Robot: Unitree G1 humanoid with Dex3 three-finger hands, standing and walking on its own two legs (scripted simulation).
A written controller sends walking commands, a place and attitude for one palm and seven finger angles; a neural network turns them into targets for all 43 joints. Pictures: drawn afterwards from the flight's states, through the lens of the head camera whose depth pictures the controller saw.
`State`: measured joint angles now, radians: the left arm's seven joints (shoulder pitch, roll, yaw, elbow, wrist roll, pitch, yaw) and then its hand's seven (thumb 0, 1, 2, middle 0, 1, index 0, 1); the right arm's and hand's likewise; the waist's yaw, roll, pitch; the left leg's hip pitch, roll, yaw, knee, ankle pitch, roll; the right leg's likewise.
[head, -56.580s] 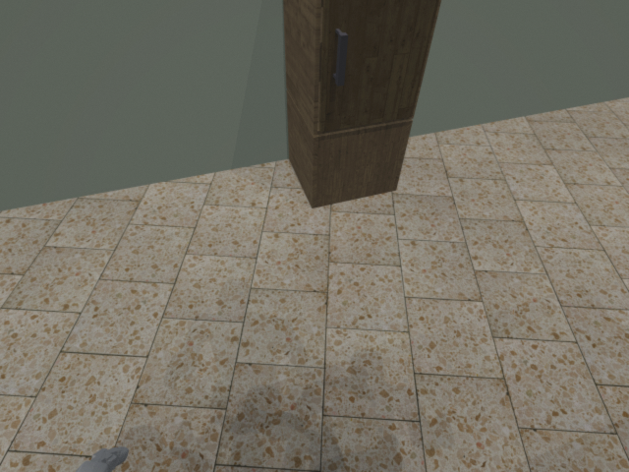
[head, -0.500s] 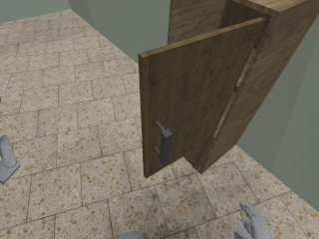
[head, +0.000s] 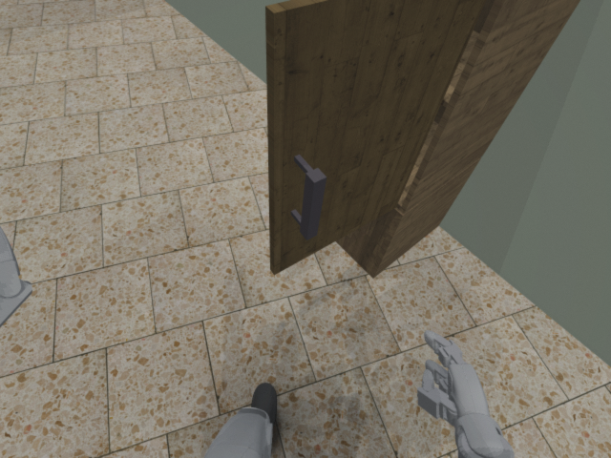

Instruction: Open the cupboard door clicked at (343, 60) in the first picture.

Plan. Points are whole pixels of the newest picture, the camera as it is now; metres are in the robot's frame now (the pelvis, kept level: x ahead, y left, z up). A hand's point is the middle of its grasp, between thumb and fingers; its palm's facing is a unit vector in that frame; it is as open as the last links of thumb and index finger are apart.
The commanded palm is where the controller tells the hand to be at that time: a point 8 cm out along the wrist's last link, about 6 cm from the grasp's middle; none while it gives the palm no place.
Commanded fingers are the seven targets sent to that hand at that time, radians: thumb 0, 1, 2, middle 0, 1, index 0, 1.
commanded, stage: stop stepping back and stand still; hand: left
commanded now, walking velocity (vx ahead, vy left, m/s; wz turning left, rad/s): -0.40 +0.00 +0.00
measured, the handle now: (304, 198) +0.52 +0.08 -0.03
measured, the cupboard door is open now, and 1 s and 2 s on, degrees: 84 84 84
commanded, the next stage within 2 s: let the arm hang, fingers relaxed in 0.94 s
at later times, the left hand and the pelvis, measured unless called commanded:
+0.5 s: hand out of the picture +0.10 +0.27 +0.20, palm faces +0.51 -0.77 -0.39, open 7.5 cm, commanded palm +0.06 +0.30 +0.21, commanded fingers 0.00 0.90 0.90 -0.20 -0.30 -0.20 -0.30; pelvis -0.08 +0.00 +0.03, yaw +1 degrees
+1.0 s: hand out of the picture +0.07 +0.29 +0.18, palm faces +0.50 -0.76 -0.42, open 7.5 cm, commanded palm +0.01 +0.32 +0.21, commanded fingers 0.00 0.90 0.90 -0.20 -0.30 -0.20 -0.30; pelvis -0.12 +0.02 +0.03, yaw +2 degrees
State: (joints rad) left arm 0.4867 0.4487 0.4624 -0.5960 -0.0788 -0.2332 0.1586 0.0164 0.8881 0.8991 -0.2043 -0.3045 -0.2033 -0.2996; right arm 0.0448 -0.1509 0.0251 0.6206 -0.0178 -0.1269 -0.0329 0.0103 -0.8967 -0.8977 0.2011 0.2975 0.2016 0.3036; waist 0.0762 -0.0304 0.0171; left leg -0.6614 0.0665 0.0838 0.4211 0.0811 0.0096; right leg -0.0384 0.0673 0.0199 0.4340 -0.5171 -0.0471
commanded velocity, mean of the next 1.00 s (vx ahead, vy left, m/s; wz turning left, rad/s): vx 0.06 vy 0.02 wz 0.00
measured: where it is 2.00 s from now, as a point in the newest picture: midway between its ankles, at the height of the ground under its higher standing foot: outside the picture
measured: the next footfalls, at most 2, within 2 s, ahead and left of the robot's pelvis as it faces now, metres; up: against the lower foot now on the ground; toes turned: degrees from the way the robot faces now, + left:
left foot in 0.10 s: +0.17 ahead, +0.09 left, +0.00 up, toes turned +3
right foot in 0.30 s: +0.00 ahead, -0.09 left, +0.01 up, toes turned +0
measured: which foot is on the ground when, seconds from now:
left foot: down 0.00-0.00, up 0.02-0.08, down 0.10-0.30, up 0.32-0.52, down 0.54-1.00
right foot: down 0.00-0.12, up 0.14-0.28, down 0.30-1.00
